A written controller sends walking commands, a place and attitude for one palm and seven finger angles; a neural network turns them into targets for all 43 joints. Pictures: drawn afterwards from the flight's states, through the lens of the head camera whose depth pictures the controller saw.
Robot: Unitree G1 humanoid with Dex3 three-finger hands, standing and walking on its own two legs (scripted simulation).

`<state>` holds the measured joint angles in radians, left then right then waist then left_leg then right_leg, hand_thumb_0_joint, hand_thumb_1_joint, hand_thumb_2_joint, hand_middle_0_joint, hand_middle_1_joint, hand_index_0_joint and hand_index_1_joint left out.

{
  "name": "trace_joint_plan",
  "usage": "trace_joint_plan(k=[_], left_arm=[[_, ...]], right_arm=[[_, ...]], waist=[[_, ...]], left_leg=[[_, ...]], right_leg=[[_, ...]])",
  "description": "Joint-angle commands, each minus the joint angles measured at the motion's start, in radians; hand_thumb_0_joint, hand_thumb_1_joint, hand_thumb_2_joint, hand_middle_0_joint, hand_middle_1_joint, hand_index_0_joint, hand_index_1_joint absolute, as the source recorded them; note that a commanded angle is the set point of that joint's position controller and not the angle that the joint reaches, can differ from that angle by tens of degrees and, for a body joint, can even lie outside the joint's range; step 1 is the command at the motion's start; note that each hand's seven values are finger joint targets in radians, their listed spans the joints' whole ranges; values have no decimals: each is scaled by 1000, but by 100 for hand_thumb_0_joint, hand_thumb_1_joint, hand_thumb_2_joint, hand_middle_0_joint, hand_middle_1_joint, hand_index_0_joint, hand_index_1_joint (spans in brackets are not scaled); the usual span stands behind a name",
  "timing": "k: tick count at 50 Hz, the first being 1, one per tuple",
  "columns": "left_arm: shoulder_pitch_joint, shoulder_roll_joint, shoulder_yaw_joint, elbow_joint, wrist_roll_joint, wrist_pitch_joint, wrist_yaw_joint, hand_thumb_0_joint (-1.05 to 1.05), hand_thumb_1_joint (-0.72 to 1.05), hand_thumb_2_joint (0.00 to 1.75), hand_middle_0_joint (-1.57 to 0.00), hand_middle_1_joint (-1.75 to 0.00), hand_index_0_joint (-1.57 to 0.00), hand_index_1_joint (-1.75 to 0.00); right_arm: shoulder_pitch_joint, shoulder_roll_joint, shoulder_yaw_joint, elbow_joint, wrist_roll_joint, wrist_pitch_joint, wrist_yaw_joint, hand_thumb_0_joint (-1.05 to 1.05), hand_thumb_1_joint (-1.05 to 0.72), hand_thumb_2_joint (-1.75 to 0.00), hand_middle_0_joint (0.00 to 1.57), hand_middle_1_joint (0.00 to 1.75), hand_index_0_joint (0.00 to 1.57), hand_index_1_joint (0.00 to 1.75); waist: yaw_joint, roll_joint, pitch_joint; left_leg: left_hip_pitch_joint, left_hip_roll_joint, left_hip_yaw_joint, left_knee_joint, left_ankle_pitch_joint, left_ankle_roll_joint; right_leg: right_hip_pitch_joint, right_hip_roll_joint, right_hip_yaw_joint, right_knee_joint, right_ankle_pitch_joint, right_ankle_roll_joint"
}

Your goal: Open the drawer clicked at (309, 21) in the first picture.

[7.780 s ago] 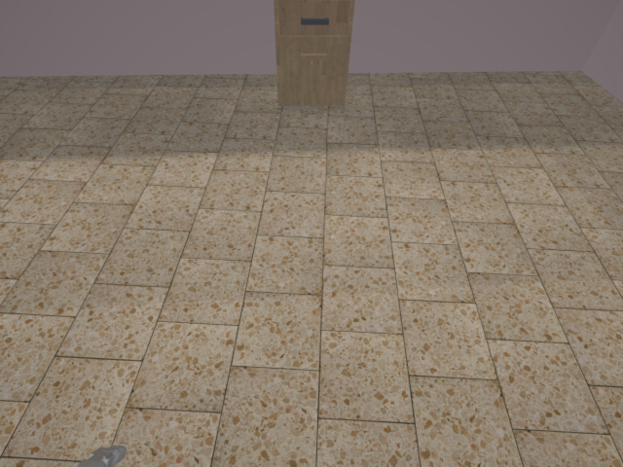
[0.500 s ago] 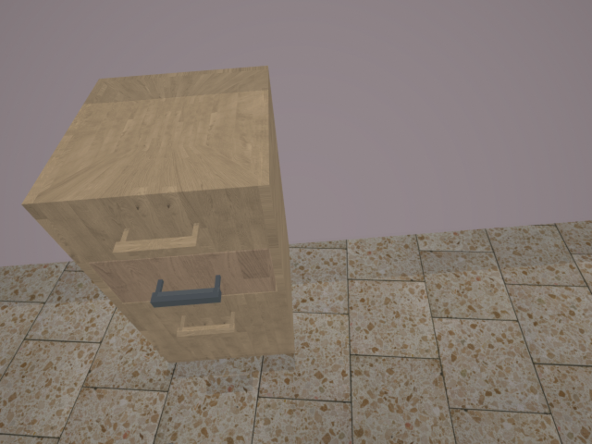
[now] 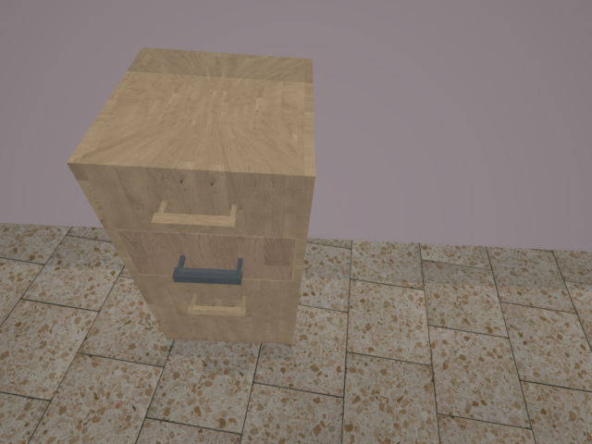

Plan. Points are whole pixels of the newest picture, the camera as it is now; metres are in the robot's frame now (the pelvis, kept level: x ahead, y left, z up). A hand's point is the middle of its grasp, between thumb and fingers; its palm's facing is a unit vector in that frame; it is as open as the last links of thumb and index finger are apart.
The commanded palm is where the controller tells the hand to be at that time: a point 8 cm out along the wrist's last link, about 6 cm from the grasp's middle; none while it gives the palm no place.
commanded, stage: come to a stop and stand still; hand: left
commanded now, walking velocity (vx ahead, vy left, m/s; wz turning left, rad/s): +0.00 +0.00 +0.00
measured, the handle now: (209, 268) +0.50 +0.23 -0.25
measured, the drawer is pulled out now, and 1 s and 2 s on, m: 0.00 0.00 0.00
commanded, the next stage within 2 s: look again from close up in 1.78 s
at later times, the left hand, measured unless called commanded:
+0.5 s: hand out of the picture -0.02 +0.14 -0.17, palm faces +0.02 -0.98 -0.20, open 7.3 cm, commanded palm none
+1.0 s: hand out of the picture -0.02 +0.11 -0.17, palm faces +0.05 -0.98 -0.19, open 7.4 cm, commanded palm none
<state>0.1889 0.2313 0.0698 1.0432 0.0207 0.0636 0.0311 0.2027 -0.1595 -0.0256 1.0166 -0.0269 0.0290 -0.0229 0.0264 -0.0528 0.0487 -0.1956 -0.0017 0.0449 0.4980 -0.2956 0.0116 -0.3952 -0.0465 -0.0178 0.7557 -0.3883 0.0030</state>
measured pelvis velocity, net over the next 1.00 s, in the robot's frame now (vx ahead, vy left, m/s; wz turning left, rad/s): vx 0.00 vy -0.04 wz -0.01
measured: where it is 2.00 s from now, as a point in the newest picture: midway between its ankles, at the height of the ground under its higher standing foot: outside the picture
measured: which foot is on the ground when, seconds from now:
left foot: down 0.00-1.00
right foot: up 0.00-0.18, down 0.20-1.00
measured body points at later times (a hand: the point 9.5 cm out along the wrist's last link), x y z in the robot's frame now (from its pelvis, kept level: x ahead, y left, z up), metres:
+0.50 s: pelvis -0.02 -0.03 +0.01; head -0.01 -0.04 +0.46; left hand -0.02 +0.19 -0.15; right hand -0.03 -0.24 -0.16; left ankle -0.02 +0.11 -0.74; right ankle -0.07 -0.10 -0.74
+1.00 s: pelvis +0.00 -0.04 +0.00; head +0.01 -0.06 +0.45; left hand -0.02 +0.16 -0.15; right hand -0.02 -0.25 -0.17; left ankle -0.02 +0.11 -0.74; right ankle -0.07 -0.10 -0.74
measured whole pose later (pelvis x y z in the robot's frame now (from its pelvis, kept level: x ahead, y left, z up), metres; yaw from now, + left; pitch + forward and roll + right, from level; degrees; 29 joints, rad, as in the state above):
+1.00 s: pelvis +0.00 -0.04 +0.00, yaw +0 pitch +0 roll +1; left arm 0.32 0.10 0.00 1.15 0.00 -0.01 0.05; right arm 0.29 -0.12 0.01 1.16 -0.01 0.01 -0.05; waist 0.00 0.01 0.02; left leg -0.15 0.06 0.03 0.41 -0.25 -0.06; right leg -0.06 0.06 -0.07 0.39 -0.33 -0.09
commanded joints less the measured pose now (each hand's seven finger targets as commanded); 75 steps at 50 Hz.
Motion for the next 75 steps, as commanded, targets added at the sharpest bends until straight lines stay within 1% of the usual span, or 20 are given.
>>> trace_joint_plan(k=[1, 4, 7, 9, 10, 11, 12, 13, 14, 18, 23, 27, 32, 39, 42, 50, 57, 60, 71, 75], left_arm=[[73, 40, -4, -15, 1, -18, -5, 0, 90, 90, -20, -30, -20, -30], [69, 20, -22, -8, -2, -29, -3, 0, 90, 90, -20, -30, -20, -30], [63, -1, -39, -1, -9, -42, 1, 0, 90, 90, -20, -30, -20, -30], [141, 2, -43, 37, -10, -59, 6, 0, 90, 90, -20, -30, -20, -30], [152, 29, -44, 51, -8, -69, 11, 0, 90, 90, -20, -30, -20, -30], [137, 53, -44, 51, -8, -75, 13, 0, 90, 90, -20, -30, -20, -30], [135, 50, -50, 54, -11, -78, 12, 0, 90, 90, -20, -30, -20, -30], [136, 38, -48, 64, -10, -83, 14, 0, 90, 90, -20, -30, -20, -30], [139, 27, -52, 68, -12, -86, 15, 0, 90, 90, -20, -30, -20, -30], [137, 7, -58, 68, -16, -81, 18, 0, 90, 90, -20, -30, -20, -30], [149, 1, -56, 77, -18, -74, 16, 0, 90, 90, -20, -30, -20, -30], [159, -2, -55, 81, -19, -74, 15, 0, 90, 90, -20, -30, -20, -30], [169, -11, -56, 80, -21, -79, 15, 0, 90, 90, -20, -30, -20, -30], [194, -22, -53, 86, -22, -85, 18, 0, 90, 90, -20, -30, -20, -30], [207, -26, -54, 92, -21, -83, 21, 0, 90, 90, -20, -30, -20, -30], [235, -20, -49, 100, -19, -83, 28, 0, 90, 90, -20, -30, -20, -30], [238, -19, -48, 97, -18, -80, 29, 0, 90, 90, -20, -30, -20, -30], [237, -11, -46, 95, -19, -82, 29, 0, 90, 90, -20, -30, -20, -30], [218, -13, -49, 90, -19, -79, 23, 0, 90, 90, -20, -30, -20, -30], [218, -8, -49, 90, -19, -82, 22, 0, 90, 90, -20, -30, -20, -30]], right_arm=[[-33, -136, -10, -45, 12, -23, -21, 0, -90, -90, 20, 30, 20, 30], [21, -141, -14, -18, 12, -26, -22, 0, -90, -90, 20, 30, 20, 30], [74, -143, -16, 16, 12, -31, -20, 0, -90, -90, 20, 30, 20, 30], [84, -133, -14, 33, 22, -35, -18, 0, -90, -90, 20, 30, 20, 30], [87, -106, -11, 33, 31, -39, -16, 0, -90, -90, 20, 30, 20, 30], [81, -85, -7, 30, 36, -38, -12, 0, -90, -90, 20, 30, 20, 30], [77, -77, -1, 33, 32, -40, -10, 0, -90, -90, 20, 30, 20, 30], [73, -74, 0, 46, 23, -35, -12, 0, -90, -90, 20, 30, 20, 30], [79, -86, 0, 56, 22, -34, -14, 0, -90, -90, 20, 30, 20, 30], [96, -82, 10, 91, 22, -33, -15, 0, -90, -90, 20, 30, 20, 30], [108, -57, 20, 117, 21, -26, -16, 0, -90, -90, 20, 30, 20, 30], [135, -47, 21, 126, 18, -22, -18, 0, -90, -90, 20, 30, 20, 30], [160, -44, 20, 131, 17, -26, -20, 0, -90, -90, 20, 30, 20, 30], [180, -38, 22, 139, 18, -34, -27, 0, -90, -90, 20, 30, 20, 30], [173, -33, 23, 138, 20, -31, -29, 0, -90, -90, 20, 30, 20, 30], [167, -29, 22, 135, 22, -29, -35, 0, -90, -90, 20, 30, 20, 30], [155, -33, 23, 129, 22, -27, -38, 0, -90, -90, 20, 30, 20, 30], [154, -39, 23, 126, 21, -30, -40, 0, -90, -90, 20, 30, 20, 30], [150, -55, 23, 123, 21, -37, -39, 0, -90, -90, 20, 30, 20, 30], [149, -63, 24, 122, 20, -41, -39, 0, -90, -90, 20, 30, 20, 30]], waist=[[17, 220, 13], [-11, 183, -11], [-33, 167, -39], [-10, 108, -89], [-26, 43, -99], [-41, -4, -77], [-44, 8, -72], [-42, -71, -74], [-41, -114, -72], [-37, -30, -25], [-30, 73, 88], [-30, 60, 100], [-31, 40, 62], [-31, 40, 9], [-28, 26, 38], [-25, 12, 32], [-24, 25, 46], [-26, 41, 12], [-25, 53, 27], [-25, 47, 15]], left_leg=[[-80, 213, -152, -283, 205, 112], [52, 218, -168, -259, 275, 135], [127, 231, -178, -201, 440, 145], [121, 181, -145, -115, 464, 91], [72, 135, -104, -74, 391, 43], [40, 102, -78, -86, 291, 15], [63, 87, -71, -108, 269, 6], [76, 87, -59, -95, 297, -2], [82, 92, -53, -96, 291, -5], [101, 103, -63, -134, 271, 0], [49, 98, -66, -159, 181, -4], [35, 94, -62, -152, 154, -9], [48, 96, -61, -138, 180, -11], [62, 104, -56, -122, 251, -13], [54, 103, -48, -113, 244, -14], [50, 100, -28, -82, 260, -17], [53, 100, -28, -73, 278, -14], [70, 102, -27, -64, 321, -13], [92, 113, -53, -97, 366, -2], [103, 115, -57, -101, 396, 0]], right_leg=[[21, 10, 43, 178, -1, 8], [10, 1, 16, 51, -41, 23], [89, 0, 1, -184, -35, 26], [225, -8, 10, -419, 203, 22], [284, -64, 96, -439, 350, -1], [276, -115, 132, -422, 460, -26], [254, -137, 120, -402, 510, -43], [258, -110, 114, -388, 583, -48], [261, -106, 104, -385, 618, -47], [222, -79, 88, -420, 423, -37], [174, -65, 96, -481, 220, -40], [170, -64, 105, -507, 161, -44], [192, -66, 99, -501, 207, -45], [251, -65, 82, -459, 395, -43], [240, -66, 79, -456, 433, -33], [279, -74, 69, -432, 610, -6], [279, -72, 69, -428, 637, 2], [305, -74, 67, -414, 692, -3], [289, -61, 54, -422, 540, -28], [295, -64, 56, -417, 552, -32]])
